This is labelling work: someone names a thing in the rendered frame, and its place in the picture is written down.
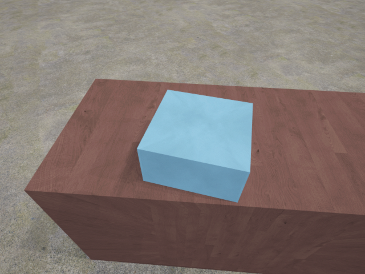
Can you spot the pedestal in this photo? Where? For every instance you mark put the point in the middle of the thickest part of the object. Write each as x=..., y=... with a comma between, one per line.
x=301, y=211

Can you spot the carton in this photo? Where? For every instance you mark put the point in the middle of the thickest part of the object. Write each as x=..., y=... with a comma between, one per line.
x=200, y=144

